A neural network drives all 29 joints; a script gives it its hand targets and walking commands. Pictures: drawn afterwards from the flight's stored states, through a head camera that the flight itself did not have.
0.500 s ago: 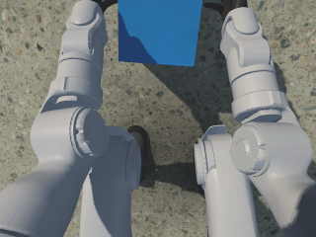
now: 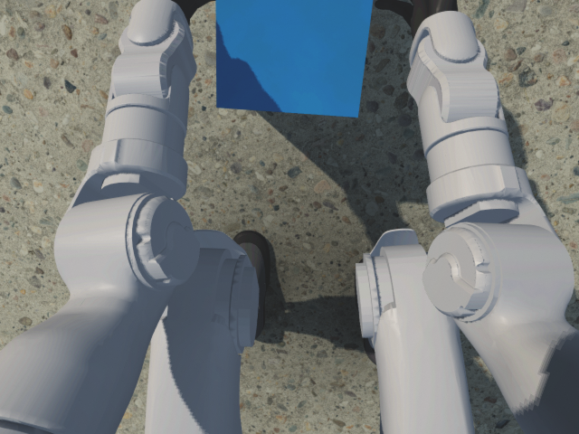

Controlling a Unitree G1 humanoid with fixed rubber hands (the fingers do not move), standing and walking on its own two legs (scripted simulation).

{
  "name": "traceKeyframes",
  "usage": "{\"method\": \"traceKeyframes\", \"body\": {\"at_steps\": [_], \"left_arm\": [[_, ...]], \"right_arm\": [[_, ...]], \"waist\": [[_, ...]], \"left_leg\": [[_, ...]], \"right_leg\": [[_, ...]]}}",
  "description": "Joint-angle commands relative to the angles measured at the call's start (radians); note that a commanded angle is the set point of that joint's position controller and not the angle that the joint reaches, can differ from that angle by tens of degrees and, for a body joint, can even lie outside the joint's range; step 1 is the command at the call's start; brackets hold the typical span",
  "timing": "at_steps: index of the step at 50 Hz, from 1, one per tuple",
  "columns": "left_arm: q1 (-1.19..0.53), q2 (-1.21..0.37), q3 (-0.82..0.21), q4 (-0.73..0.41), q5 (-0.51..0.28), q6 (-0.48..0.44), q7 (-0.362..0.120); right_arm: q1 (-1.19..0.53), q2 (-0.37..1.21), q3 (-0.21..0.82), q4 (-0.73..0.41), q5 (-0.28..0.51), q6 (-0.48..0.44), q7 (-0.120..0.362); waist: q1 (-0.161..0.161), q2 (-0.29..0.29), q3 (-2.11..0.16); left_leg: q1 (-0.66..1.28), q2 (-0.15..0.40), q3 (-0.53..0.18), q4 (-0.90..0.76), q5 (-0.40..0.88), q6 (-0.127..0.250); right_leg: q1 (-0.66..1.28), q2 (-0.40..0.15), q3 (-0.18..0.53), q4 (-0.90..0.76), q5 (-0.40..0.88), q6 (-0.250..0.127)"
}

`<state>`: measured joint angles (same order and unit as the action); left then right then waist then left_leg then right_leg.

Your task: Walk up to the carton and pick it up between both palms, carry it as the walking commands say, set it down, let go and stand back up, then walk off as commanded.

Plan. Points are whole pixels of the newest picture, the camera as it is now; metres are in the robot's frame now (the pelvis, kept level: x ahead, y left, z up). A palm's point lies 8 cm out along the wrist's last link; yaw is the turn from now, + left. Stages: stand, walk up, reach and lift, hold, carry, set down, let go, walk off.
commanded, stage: set down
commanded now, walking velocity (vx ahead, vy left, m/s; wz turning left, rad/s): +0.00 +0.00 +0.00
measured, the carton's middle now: (298, 4) +0.58 +0.04 -0.26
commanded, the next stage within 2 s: none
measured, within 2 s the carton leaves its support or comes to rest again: rests again in 0.36 s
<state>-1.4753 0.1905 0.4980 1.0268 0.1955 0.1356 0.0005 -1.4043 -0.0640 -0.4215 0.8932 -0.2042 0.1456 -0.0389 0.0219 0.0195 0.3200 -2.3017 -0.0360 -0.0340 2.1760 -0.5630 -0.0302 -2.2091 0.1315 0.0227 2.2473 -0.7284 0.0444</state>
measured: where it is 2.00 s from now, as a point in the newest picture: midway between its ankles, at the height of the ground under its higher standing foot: (313, 315)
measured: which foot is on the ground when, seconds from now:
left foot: down 0.00-1.00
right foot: down 0.00-1.00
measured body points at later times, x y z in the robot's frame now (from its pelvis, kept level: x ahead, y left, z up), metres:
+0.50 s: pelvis -0.01 +0.00 +0.00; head +0.37 +0.00 +0.24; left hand +0.53 +0.18 -0.20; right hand +0.53 -0.13 -0.20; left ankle +0.11 +0.12 -0.34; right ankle +0.07 -0.12 -0.34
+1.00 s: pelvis -0.02 +0.00 +0.03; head +0.34 +0.01 +0.30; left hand +0.54 +0.19 -0.12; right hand +0.55 -0.13 -0.12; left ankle +0.11 +0.12 -0.34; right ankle +0.07 -0.12 -0.34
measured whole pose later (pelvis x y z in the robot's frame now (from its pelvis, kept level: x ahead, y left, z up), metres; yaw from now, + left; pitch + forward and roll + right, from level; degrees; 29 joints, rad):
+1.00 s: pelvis -0.02 +0.00 +0.03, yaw +1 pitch +40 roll -1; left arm -1.42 0.31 0.20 1.07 -0.11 0.08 0.12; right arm -1.39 -0.26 -0.15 1.00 0.11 0.10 -0.15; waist 0.02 -0.01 0.25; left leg -2.25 -0.05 -0.04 2.04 -0.48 -0.04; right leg -2.17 0.11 0.02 2.12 -0.64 0.04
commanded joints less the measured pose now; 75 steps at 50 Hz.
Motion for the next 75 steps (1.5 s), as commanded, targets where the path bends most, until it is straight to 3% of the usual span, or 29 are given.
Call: {"method": "traceKeyframes", "body": {"at_steps": [1,8,13,18,20,22,26,32,39,56,75], "left_arm": [[-0.128,-0.782,-0.25,0.151,-0.02,0.047,-0.201],[-0.117,-0.659,-0.225,0.145,-0.019,0.028,-0.175],[-0.104,-0.492,-0.188,0.142,-0.028,0.004,-0.134],[-0.073,-0.107,-0.121,0.127,-0.062,-0.051,-0.028],[-0.088,0.086,-0.115,0.079,-0.102,-0.092,0.035],[-0.149,0.178,-0.168,0.014,-0.168,-0.127,0.075],[-0.19,0.199,-0.269,0.073,-0.279,-0.13,0.082],[-0.281,0.245,-0.313,0.05,-0.327,-0.134,0.079],[-0.253,0.254,-0.305,0.001,-0.32,-0.11,0.107],[-0.152,0.188,-0.275,-0.143,-0.271,-0.035,0.124],[0.033,0.105,-0.225,-0.275,-0.183,-0.005,0.12]], "right_arm": [[-0.266,0.656,0.287,0.089,0.019,0.019,0.176],[-0.243,0.538,0.252,0.104,0.011,0.003,0.146],[-0.205,0.369,0.2,0.121,0.006,-0.016,0.103],[-0.15,-0.009,0.124,0.099,0.028,-0.055,-0.003],[-0.164,-0.176,0.126,0.05,0.079,-0.084,-0.058],[-0.222,-0.237,0.185,-0.001,0.159,-0.109,-0.088],[-0.297,-0.23,0.317,0.031,0.288,-0.105,-0.086],[-0.346,-0.257,0.333,0.106,0.354,-0.1,-0.072],[-0.299,-0.299,0.305,0.089,0.336,-0.087,-0.105],[-0.207,-0.266,0.229,-0.041,0.291,-0.033,-0.106],[-0.032,-0.224,0.156,-0.136,0.226,-0.023,-0.083]], "waist": [[-0.002,-0.08,-0.758],[0.004,-0.081,-0.782],[0.002,-0.083,-0.812],[-0.01,-0.084,-0.887],[-0.008,-0.079,-0.96],[-0.003,-0.081,-1.045],[0.027,-0.091,-1.003],[0.038,-0.058,-1.015],[0.019,-0.03,-1.256],[-0.003,-0.005,-1.361],[-0.02,0.002,-1.432]], "left_leg": [[0.519,-0.091,0.053,-0.095,0.358,0.026],[0.535,-0.086,0.059,-0.093,0.361,0.015],[0.553,-0.077,0.064,-0.092,0.351,0.004],[0.587,-0.061,0.07,-0.089,0.359,-0.012],[0.627,-0.055,0.069,-0.08,0.409,-0.017],[0.681,-0.048,0.061,-0.067,0.476,-0.013],[0.659,-0.017,0.049,-0.073,0.42,0.008],[0.683,-0.001,0.045,-0.092,0.38,0.012],[0.871,-0.013,0.064,-0.127,0.417,0.006],[0.931,-0.037,0.084,-0.354,0.36,0.012],[1.147,-0.066,0.074,-0.658,0.516,-0.004]], "right_leg": [[0.256,0.029,-0.047,-0.23,0.393,-0.014],[0.281,0.024,-0.051,-0.227,0.396,-0.007],[0.32,0.019,-0.055,-0.227,0.397,0.0],[0.39,0.005,-0.06,-0.231,0.425,0.014],[0.413,-0.006,-0.053,-0.222,0.472,0.019],[0.435,-0.015,-0.041,-0.209,0.529,0.024],[0.395,-0.036,-0.025,-0.22,0.455,0.028],[0.362,-0.048,-0.023,-0.225,0.395,0.02],[0.427,-0.045,-0.056,-0.27,0.396,0.017],[0.509,-0.024,-0.079,-0.479,0.361,0.001],[0.726,-0.001,-0.082,-0.767,0.511,0.009]]}}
